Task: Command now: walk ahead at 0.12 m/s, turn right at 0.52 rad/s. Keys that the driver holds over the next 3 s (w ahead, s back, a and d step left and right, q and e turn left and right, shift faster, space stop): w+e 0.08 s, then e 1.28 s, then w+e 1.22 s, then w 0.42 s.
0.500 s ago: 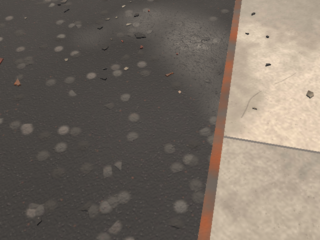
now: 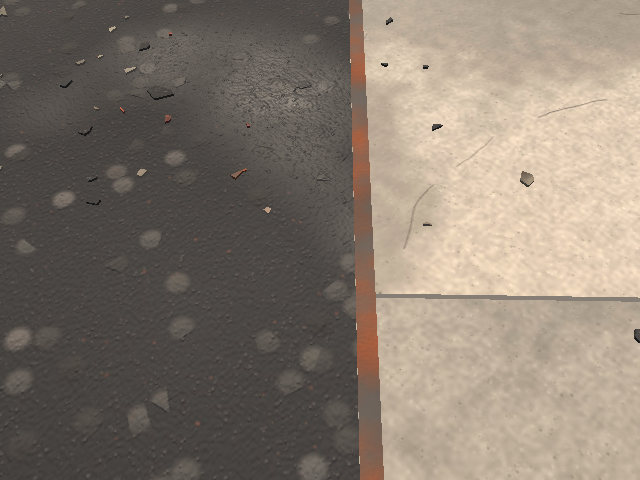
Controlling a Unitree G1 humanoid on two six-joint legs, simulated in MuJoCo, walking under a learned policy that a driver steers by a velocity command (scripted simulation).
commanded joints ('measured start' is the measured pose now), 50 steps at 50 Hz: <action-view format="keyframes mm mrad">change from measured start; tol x16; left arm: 1 58 65 15 -56 1 -10 -16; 9 168 258 70 -39 33 -47 -19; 50 -11 105 29 -175 -3 -8 -50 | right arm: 1 -51 -195 -56 -55 18 -5 -7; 50 -42 -241 -76 -37 43 18 10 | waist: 1 8 154 -191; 6 71 106 -130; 8 55 -269 -73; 30 -34 -125 -150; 32 33 291 -244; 50 11 167 -143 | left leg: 1 76 282 -175 -215 -137 188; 6 5 240 -95 -127 -400 80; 8 -303 45 77 433 -517 -82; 10 -438 -19 -164 632 -465 -76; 16 -338 -25 -184 588 -157 -102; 28 -85 -91 -205 139 -165 -96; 30 99 -54 -208 -60 83 -60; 32 434 336 -639 -36 631 194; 37 216 223 -356 -85 243 177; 50 221 271 -135 -54 149 134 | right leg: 1 142 -20 -31 -102 48 -28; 6 345 40 -111 -416 105 -138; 9 397 -313 580 -707 227 -414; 16 455 -154 261 -638 655 -268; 27 425 -123 401 -501 681 -259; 30 357 -39 420 -408 553 -181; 31 252 45 336 -222 339 -130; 32 -8 213 217 -43 -303 -66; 35 -75 83 157 286 -194 16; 50 217 16 -63 -364 133 -45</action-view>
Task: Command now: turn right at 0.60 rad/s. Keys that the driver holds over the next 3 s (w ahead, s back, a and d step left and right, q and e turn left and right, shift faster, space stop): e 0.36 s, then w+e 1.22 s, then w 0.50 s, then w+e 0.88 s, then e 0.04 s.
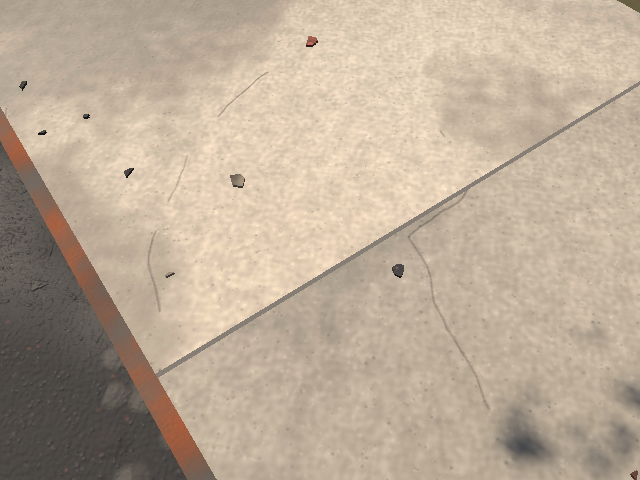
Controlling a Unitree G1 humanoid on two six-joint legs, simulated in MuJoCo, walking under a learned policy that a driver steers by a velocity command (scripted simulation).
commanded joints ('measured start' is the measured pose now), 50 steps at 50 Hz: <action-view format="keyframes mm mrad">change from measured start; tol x32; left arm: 1 75 111 44 -47 2 -7 -11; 45 -189 17 -17 -178 -12 -116 -65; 50 297 206 86 -69 -18 -85 -36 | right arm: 1 -42 -181 -45 -52 24 -9 1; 50 260 -178 -26 -58 7 -86 -8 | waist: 1 45 135 -167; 3 27 -295 -175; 28 -50 214 -122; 50 209 32 -288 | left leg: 1 60 218 -109 1 200 144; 4 -428 -68 -116 676 -493 -57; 10 -373 -48 -206 728 -152 -47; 26 140 -65 -225 -40 -35 35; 29 222 337 -806 -242 -526 261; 45 238 192 -59 -259 294 151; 48 279 195 21 21 892 115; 50 -60 138 40 516 610 50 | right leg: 1 170 39 -53 -220 140 -66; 4 345 -346 546 -365 657 -404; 24 118 -65 550 -389 -191 -273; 27 -161 105 353 1 -333 -139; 38 -489 -13 92 320 190 -3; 47 -162 59 -91 -66 166 -112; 50 547 59 49 -142 196 -233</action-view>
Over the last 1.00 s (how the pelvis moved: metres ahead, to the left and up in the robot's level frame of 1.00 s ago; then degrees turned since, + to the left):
0.11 -0.05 0.00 -35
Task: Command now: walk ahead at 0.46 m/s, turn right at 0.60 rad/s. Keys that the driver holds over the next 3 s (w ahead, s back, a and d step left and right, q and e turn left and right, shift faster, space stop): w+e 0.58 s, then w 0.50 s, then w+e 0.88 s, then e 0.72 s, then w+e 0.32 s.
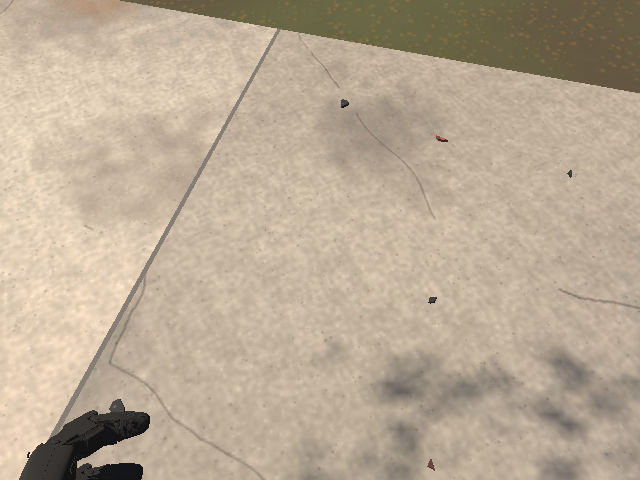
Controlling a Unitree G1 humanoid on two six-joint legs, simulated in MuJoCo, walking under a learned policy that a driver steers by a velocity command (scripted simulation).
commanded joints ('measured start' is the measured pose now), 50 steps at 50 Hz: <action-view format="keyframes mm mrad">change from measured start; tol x32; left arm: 1 356 352 117 19 -11 3 33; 26 436 90 13 94 -14 -24 72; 45 -85 54 -3 -4 8 -43 14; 50 385 293 86 110 38 -30 43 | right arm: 1 50 -7 24 -169 -46 -42 5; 18 -454 -72 17 -278 -19 -74 39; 50 23 -30 26 -97 -24 -31 14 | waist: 1 118 -255 -374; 17 151 -51 -15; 26 13 310 -418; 44 -4 87 16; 50 190 -155 -364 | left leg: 1 -785 -86 -106 838 -64 39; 16 -609 -83 -243 141 629 -11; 23 -377 -102 -261 -12 447 90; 26 292 335 -1027 -134 6 335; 31 -204 152 -507 -252 281 240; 45 -94 168 -241 -286 607 232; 48 -105 124 -165 -13 957 177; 50 -650 -62 -107 606 337 67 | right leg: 1 996 -300 715 -139 -262 -287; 9 336 -163 392 -393 141 -218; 18 297 -103 367 -327 12 -125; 23 408 -103 448 -97 177 -63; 27 -241 11 251 744 -377 87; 46 13 -41 39 -67 14 36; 49 574 -51 68 -106 49 -51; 50 938 -326 522 -128 -57 -195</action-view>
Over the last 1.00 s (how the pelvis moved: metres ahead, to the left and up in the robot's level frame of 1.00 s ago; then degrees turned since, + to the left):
0.19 -0.14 -0.03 -35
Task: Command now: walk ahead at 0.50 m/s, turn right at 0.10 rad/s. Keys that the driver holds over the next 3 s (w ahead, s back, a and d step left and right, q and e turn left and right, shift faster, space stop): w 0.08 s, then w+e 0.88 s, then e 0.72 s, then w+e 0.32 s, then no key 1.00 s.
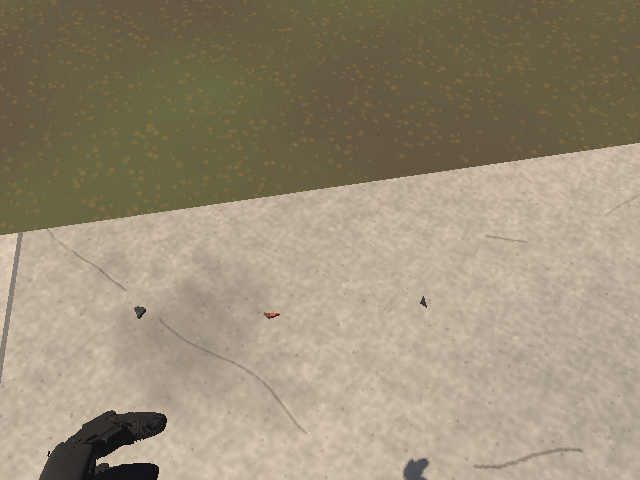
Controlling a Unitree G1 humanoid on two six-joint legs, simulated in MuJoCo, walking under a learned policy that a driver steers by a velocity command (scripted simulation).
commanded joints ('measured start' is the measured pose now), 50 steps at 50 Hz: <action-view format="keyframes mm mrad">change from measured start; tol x32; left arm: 1 428 274 95 39 0 5 22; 44 -1 74 46 -64 -16 40 -12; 50 362 383 155 7 -15 55 24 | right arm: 1 12 -59 14 -111 -12 -48 -1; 17 -429 -58 9 -234 -12 -54 26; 50 -66 -18 -8 -156 -52 -20 -12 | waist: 1 207 -202 -434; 13 116 -48 2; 25 11 306 -350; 43 11 58 53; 50 116 -299 -274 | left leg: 1 -686 -78 -155 728 -152 24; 22 -232 -27 -139 -56 361 47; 25 339 366 -861 -217 -78 266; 30 -93 209 -334 -320 237 180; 43 27 228 41 -368 506 169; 48 21 193 145 110 1049 100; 49 -212 145 144 418 788 46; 50 -655 -66 69 776 -156 -27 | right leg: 1 890 -395 772 -198 -182 -288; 8 311 -194 280 -360 118 -209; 20 343 -197 308 -248 -28 -116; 26 -313 -3 187 754 -429 43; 45 -138 -59 -26 99 -28 -3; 48 251 64 -100 22 -67 -85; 50 827 -271 608 -78 -5 -319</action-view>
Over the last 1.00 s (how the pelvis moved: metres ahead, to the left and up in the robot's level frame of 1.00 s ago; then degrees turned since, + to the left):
0.55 -0.13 0.01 -26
